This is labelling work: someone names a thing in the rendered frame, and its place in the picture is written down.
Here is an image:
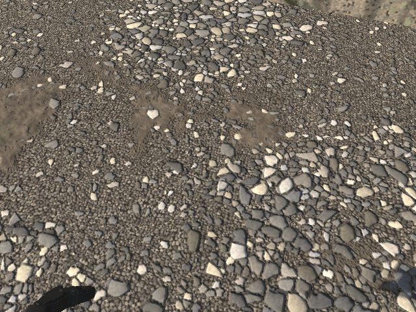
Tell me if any left robot hand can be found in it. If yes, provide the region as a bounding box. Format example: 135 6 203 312
21 285 96 312

